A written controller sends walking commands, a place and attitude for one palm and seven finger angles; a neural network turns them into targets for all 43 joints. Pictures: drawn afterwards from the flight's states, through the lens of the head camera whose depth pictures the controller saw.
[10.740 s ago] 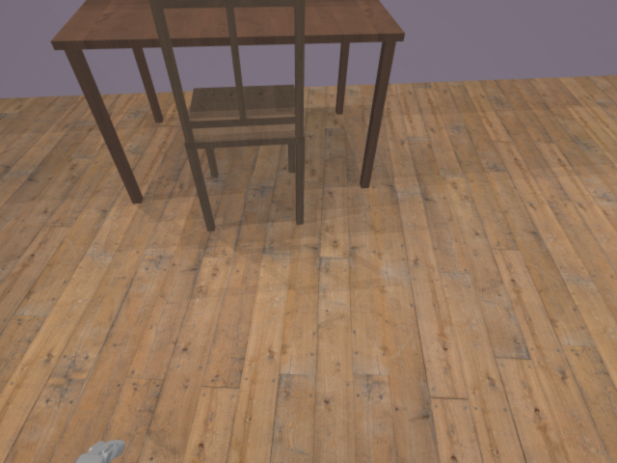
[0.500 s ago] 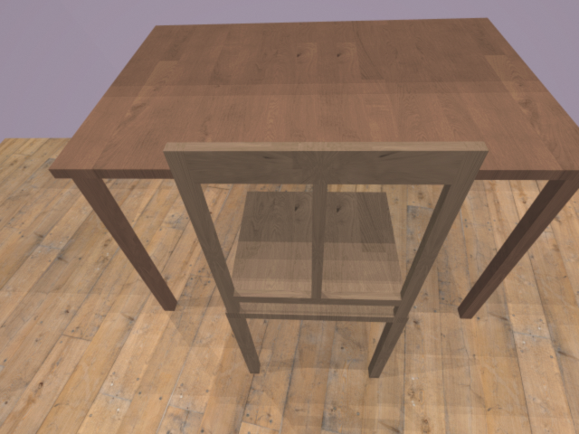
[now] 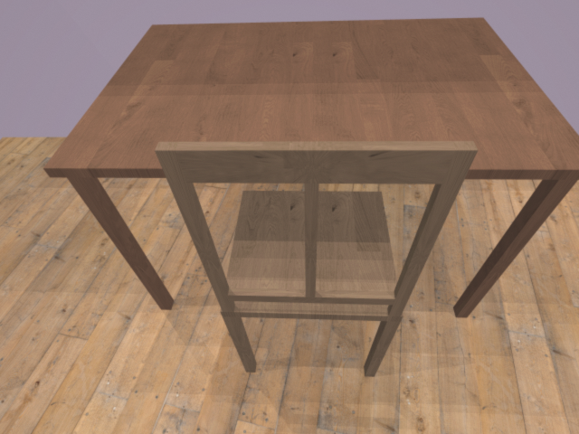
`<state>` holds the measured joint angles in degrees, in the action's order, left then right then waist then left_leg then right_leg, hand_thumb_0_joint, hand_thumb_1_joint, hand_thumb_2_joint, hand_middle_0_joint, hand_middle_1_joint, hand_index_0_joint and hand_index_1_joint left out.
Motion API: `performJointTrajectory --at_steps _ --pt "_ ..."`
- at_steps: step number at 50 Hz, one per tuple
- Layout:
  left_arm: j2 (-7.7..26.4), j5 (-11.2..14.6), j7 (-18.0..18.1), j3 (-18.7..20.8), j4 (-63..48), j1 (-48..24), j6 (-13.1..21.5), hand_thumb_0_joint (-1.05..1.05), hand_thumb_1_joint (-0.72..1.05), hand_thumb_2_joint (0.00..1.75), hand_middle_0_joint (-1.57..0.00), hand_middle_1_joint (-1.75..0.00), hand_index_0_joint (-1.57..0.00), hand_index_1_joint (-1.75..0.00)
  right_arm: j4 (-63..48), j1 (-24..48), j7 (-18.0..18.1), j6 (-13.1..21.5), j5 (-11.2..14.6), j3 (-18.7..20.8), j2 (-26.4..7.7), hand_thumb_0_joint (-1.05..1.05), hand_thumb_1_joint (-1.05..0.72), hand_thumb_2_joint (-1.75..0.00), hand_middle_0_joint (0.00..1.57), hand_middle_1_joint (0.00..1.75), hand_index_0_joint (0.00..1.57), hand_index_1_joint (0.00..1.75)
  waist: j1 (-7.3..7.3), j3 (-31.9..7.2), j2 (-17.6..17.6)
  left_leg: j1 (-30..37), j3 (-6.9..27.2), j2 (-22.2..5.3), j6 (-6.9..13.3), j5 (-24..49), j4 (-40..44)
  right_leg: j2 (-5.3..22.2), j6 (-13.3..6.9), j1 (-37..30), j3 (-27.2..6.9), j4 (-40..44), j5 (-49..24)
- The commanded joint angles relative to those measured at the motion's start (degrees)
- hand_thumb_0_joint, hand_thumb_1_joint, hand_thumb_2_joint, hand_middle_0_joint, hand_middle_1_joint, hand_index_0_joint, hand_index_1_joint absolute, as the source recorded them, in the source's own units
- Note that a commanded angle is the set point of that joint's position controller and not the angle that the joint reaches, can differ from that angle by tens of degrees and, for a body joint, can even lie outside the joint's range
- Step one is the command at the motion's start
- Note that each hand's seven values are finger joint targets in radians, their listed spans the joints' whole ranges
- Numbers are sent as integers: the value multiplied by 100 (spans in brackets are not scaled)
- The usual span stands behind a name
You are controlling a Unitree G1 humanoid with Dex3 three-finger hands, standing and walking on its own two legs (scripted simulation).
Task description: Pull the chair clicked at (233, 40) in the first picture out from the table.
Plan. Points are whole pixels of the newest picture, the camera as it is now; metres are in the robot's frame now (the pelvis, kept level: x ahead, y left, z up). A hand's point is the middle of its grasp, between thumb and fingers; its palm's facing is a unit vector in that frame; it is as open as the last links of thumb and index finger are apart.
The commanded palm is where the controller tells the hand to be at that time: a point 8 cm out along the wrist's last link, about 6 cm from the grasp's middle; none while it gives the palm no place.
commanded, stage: look again from close up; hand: left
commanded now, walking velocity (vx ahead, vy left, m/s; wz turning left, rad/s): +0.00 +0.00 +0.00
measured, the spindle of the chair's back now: (310, 247) +0.44 -0.01 -0.05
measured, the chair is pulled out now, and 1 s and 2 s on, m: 0.00 0.00 0.00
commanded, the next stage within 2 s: raise the hand toward the chair's back in 0.62 s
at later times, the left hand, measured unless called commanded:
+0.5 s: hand out of the picture -0.01 +0.16 -0.17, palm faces +0.02 -0.97 -0.23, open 7.4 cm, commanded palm none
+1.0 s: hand (187, 361) +0.21 +0.16 +0.00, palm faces +0.07 -1.00 +0.02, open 8.1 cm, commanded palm +0.11 +0.22 -0.07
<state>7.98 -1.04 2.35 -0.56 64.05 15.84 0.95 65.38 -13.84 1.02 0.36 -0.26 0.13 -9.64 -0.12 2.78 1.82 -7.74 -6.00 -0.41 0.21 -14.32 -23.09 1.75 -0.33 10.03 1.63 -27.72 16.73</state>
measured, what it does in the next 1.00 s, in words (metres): stands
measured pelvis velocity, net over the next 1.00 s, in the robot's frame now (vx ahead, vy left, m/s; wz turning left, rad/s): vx -0.02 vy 0.00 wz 0.03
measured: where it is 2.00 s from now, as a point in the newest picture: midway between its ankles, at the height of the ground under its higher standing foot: outside the picture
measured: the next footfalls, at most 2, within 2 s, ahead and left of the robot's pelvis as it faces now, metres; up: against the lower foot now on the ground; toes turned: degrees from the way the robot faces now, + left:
none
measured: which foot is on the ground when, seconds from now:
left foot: down 0.00-1.00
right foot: down 0.00-1.00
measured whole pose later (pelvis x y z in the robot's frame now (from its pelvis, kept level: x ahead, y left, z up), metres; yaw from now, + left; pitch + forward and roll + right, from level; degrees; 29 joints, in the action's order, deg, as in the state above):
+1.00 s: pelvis -0.02 +0.00 -0.03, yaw +2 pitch +7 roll +1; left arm 8.1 11.9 -6.1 3.7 12.9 15.3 24.3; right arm 41.5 -11.6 2.0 17.0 0.9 3.4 -16.6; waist -2.6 -6.3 -0.1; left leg -30.1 -3.6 -1.1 0.1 -21.4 -44.4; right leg 2.3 -0.8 30.3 3.3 -46.1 23.0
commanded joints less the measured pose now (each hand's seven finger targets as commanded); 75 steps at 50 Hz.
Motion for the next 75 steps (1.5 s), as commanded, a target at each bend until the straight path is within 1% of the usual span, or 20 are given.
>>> performJointTrajectory --at_steps 1,35,36,37,38,39,40,42,44,47,48,50,53,59,61,63,66,68,71,75 --pt "723 12 48 130 -106 446 82 0 90 90 -20 -30 -20 -30 -136 -331 15 47 -8 47 -394 0 -90 -90 20 30 20 30 16 98 -211 259 592 -524 135 883 352 500 -129 477 -462 553 -1271" --pt "587 22 50 141 -56 651 91 0 90 90 -20 -30 -20 -30 -25 -591 70 39 0 35 -185 0 -90 -90 20 30 20 30 20 204 -205 198 539 -550 101 895 306 460 -152 501 -494 657 -1328" --pt "728 -31 221 151 99 930 197 0 90 90 -20 -30 -20 -30 -482 -17 13 115 8 100 -509 0 -90 -90 20 30 20 30 213 240 -1333 -791 355 -690 -61 816 -1099 794 109 75 -799 656 -3803" --pt "1642 1198 25 301 -8320 -3374 1515 0 88 89 -20 -30 -20 -30 -2490 -134 331 972 290 166 -1597 0 -90 -90 20 30 20 30 -518 -2614 -236 647 363 25 242 1230 -227 300 -47 -311 -540 51 -2772" --pt "2111 907 286 793 -7940 -2572 1411 0 85 88 -20 -29 -20 -29 -2250 488 551 1405 298 -38 -1045 0 -90 -90 20 30 20 30 -171 -2116 572 749 101 -98 264 1464 -344 36 -79 -175 -461 24 -2016" --pt "1145 771 436 341 -6621 -1031 1127 0 83 87 -19 -29 -19 -29 -2022 355 518 1643 123 140 -1234 0 -90 -90 20 30 20 30 -128 -1932 886 456 294 -72 156 1370 -217 -46 -193 76 -155 11 -1191" --pt "-147 865 451 -358 -5076 617 523 0 81 86 -19 -29 -19 -29 -1860 240 416 1727 270 110 -912 0 -90 -90 20 30 20 30 -162 -922 155 -155 432 -144 177 1262 -327 -1 -119 469 75 40 -1128" --pt "82 1144 196 -271 -6536 -268 892 0 76 84 -19 -28 -19 -28 -2376 228 401 1852 308 215 -1260 0 -90 -90 20 30 20 30 -355 -566 -198 -490 598 -85 175 693 -684 19 12 1071 207 -54 -806" --pt "63 1078 -37 -54 -5736 32 1422 0 71 82 -18 -27 -18 -27 -2634 166 353 1980 119 314 -1261 0 -90 -90 20 30 20 30 -409 -271 -1124 -1285 636 77 140 158 -1200 -26 42 1879 312 -252 1" --pt "-82 1393 -894 426 -4778 1926 2449 0 64 79 -17 -26 -17 -26 -3182 538 117 1994 62 445 -1186 0 -90 -90 20 30 20 30 262 -407 -2179 -2758 583 125 -17 -345 -1845 -25 -19 2314 160 -1002 577" --pt "204 1418 -1229 823 -4588 2436 2776 0 62 78 -17 -26 -17 -26 -3325 622 -7 1966 92 493 -1167 0 -90 -90 20 30 20 30 511 -655 -1806 -2944 514 190 -88 -210 -2000 23 -90 2064 5 -1242 222" --pt "454 1491 -1912 1000 -4923 2167 3490 0 57 76 -17 -25 -17 -25 -3714 807 -177 1895 79 552 -1232 0 -90 -90 20 30 20 30 458 -1137 -1180 -3266 434 238 -142 5 -2499 84 -153 1999 -56 -1931 -622" --pt "774 1248 -1951 1296 -5005 1909 3402 0 50 73 -16 -24 -16 -24 -4075 932 -229 1617 150 608 -1142 0 -90 -90 20 30 20 30 568 -1385 -203 -3634 236 284 -50 -136 -2900 53 -199 2453 -46 -2393 -399" --pt "1022 1345 -1265 1018 -8860 -191 4035 0 36 67 -15 -22 -15 -22 -4435 580 -86 1603 0 512 -1052 0 -90 -90 20 30 20 30 52 -2887 1021 -3000 672 31 111 48 -3589 -142 -215 3439 -55 -3084 -8" --pt "673 1333 -1302 451 -9020 -237 4211 0 32 65 -14 -21 -14 -21 -4215 486 -38 1674 -28 421 -1041 0 -90 -90 20 30 20 30 -204 -2808 1035 -2902 821 -52 118 255 -3794 -173 -219 3933 16 -3194 20" --pt "443 1308 -1539 9 -8782 -373 4141 0 27 63 -14 -20 -14 -20 -4096 465 10 1766 1 335 -1145 0 -90 -90 20 30 20 30 -479 -2563 798 -3075 970 -132 162 77 -3930 -202 -181 4306 76 -3219 213" --pt "472 1244 -1936 -135 -7728 -15 3371 0 20 60 -13 -19 -13 -19 -4111 487 108 1734 114 299 -1249 0 -90 -90 20 30 20 30 -545 -1930 191 -3798 1096 -109 136 -1066 -3767 -221 -129 4348 154 -3013 968" --pt "725 1182 -2116 276 -6692 731 2494 0 15 58 -13 -18 -13 -18 -4219 592 173 1562 258 301 -1283 0 -90 -90 20 30 20 30 -282 -1856 -316 -4117 1051 -37 129 -1391 -3562 -225 -115 4050 156 -2826 1217" --pt "1008 1399 -2069 869 -7234 985 1572 0 8 55 -12 -17 -12 -17 -4658 861 240 1303 353 298 -1228 0 -90 -90 20 30 20 30 199 -2641 -527 -3845 965 85 104 -1112 -3206 -143 -83 3236 222 -2783 1014" --pt "1104 1721 -1188 1576 -8581 1150 1679 0 -1 51 -11 -16 -11 -16 -4697 734 245 1246 249 280 -819 0 -90 -90 20 30 20 30 488 -3220 -240 -3261 972 37 25 134 -3140 -162 -105 2691 340 -2916 23"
